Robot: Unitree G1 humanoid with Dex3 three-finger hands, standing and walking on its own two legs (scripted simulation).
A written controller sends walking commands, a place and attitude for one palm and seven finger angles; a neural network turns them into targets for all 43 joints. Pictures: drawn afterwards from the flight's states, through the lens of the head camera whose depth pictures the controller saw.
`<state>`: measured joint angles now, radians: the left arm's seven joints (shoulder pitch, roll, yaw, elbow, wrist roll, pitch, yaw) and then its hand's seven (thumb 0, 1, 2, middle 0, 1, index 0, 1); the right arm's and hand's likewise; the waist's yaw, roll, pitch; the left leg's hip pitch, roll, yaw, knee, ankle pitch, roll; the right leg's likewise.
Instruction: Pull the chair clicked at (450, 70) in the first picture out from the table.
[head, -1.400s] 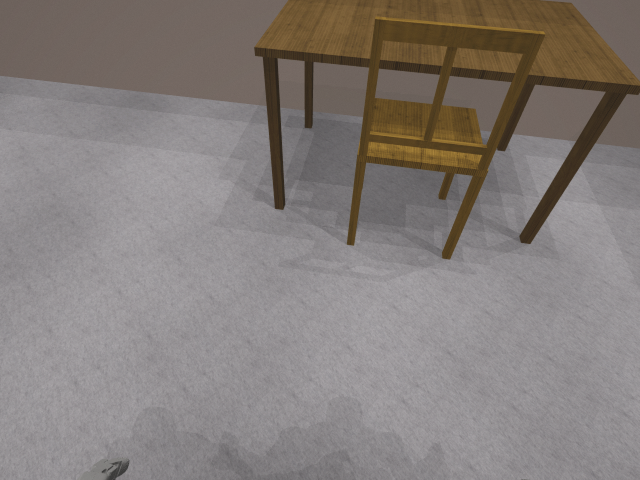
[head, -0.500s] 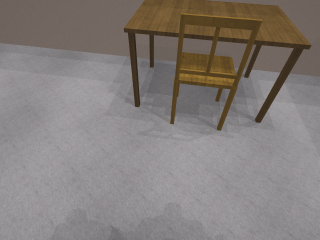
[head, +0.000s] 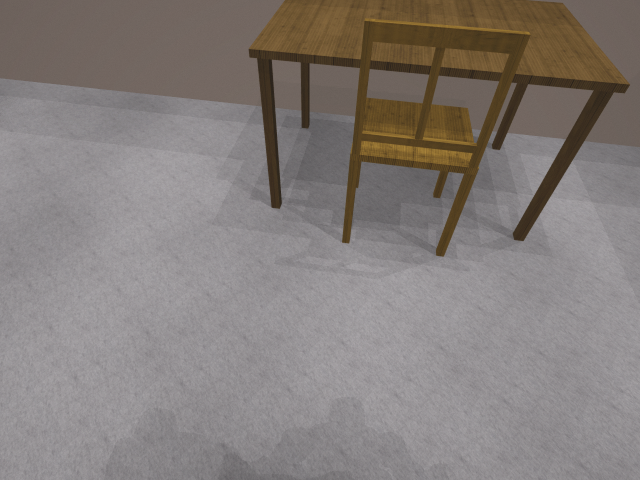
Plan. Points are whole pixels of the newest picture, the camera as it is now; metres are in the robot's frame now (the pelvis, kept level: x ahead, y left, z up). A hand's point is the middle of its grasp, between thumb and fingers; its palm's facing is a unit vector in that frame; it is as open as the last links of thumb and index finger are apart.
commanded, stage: look at it before walking up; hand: left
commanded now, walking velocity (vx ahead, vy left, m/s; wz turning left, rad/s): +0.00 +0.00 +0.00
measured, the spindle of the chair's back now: (428, 96) +1.17 -0.26 -0.08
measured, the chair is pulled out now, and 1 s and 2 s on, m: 0.00 0.00 0.00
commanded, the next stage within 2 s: walk to a spot facing it in 0.04 s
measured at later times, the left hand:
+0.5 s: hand out of the picture +0.09 +0.16 -0.18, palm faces -0.12 -0.96 -0.23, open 7.4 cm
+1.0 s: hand (252, 434) +0.23 +0.13 -0.20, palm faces -0.16 -0.97 -0.16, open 7.4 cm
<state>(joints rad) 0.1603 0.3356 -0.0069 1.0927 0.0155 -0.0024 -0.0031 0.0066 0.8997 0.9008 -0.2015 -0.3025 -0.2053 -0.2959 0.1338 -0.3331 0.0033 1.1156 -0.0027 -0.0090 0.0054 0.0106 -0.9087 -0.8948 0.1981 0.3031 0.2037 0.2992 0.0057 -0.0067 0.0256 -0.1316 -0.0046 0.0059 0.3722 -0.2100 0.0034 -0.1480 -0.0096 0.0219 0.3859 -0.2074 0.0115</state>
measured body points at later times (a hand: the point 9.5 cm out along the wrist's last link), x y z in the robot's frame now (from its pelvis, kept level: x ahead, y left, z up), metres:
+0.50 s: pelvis +0.06 -0.04 -0.02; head +0.07 -0.06 +0.43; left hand +0.10 +0.21 -0.16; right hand +0.03 -0.29 -0.19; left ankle +0.00 +0.12 -0.74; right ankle +0.06 -0.13 -0.75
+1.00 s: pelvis +0.29 -0.05 -0.03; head +0.31 -0.05 +0.42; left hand +0.24 +0.18 -0.19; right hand +0.34 -0.29 -0.17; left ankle +0.41 +0.02 -0.75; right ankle +0.07 -0.12 -0.73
